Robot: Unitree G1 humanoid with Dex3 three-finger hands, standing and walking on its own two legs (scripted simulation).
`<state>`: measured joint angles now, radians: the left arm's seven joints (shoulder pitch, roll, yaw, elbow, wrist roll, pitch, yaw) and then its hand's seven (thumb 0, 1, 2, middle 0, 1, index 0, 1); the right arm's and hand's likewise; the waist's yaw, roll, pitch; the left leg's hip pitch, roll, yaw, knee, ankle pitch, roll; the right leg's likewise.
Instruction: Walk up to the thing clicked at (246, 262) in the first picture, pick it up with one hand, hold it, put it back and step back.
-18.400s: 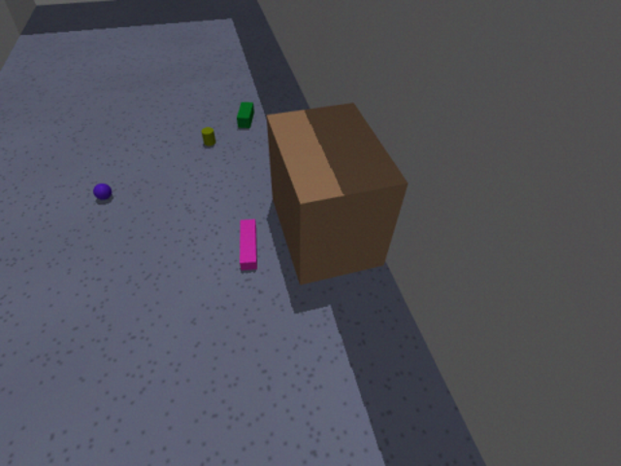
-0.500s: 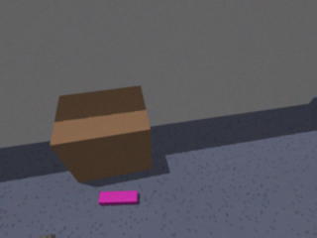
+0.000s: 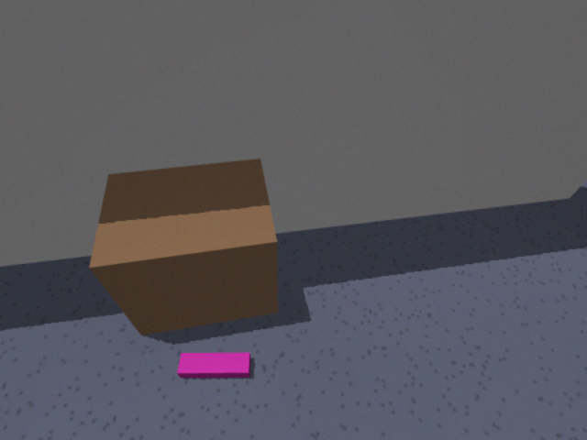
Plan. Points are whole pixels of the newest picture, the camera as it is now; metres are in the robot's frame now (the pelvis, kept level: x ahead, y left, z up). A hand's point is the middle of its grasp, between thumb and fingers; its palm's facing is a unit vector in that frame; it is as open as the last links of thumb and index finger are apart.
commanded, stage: stand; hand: left
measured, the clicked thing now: (215, 365) +0.45 +0.23 -0.75
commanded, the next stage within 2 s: walk up in 1.74 s
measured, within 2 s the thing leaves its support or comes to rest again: neither
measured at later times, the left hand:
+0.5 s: hand out of the picture +0.09 +0.26 -0.15, palm faces -0.01 -0.94 -0.35, open 7.4 cm
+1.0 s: hand out of the picture +0.08 +0.26 -0.15, palm faces -0.01 -0.94 -0.35, open 7.4 cm
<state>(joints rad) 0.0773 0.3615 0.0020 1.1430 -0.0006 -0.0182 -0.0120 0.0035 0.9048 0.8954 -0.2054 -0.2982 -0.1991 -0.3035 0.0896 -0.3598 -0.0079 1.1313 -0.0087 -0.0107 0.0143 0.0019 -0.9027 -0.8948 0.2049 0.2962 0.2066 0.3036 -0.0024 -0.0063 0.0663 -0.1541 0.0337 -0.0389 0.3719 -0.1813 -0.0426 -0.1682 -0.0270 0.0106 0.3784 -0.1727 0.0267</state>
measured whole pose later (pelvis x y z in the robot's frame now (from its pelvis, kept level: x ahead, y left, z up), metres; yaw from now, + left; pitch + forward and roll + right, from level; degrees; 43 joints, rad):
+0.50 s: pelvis +0.01 +0.00 +0.00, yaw +0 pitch -2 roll +0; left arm 0.07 0.35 0.01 1.14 0.00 -0.02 -0.01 0.00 0.91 0.90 -0.21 -0.30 -0.20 -0.30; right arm 0.07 -0.35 0.00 1.14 -0.01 -0.01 0.01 0.00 -0.90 -0.89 0.21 0.30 0.21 0.30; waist 0.00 0.01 0.06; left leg -0.13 0.04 -0.04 0.35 -0.18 -0.04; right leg -0.14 -0.02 0.01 0.35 -0.17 0.03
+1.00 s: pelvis +0.01 +0.00 +0.00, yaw +0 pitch -2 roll +0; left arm 0.10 0.36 0.00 1.14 0.00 -0.01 -0.01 0.00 0.91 0.90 -0.21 -0.30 -0.20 -0.30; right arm 0.10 -0.36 0.00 1.14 -0.01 -0.01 0.01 0.00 -0.90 -0.89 0.21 0.30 0.21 0.30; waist 0.00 0.01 0.05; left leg -0.13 0.03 -0.04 0.34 -0.18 -0.04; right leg -0.14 -0.03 0.00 0.34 -0.17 0.03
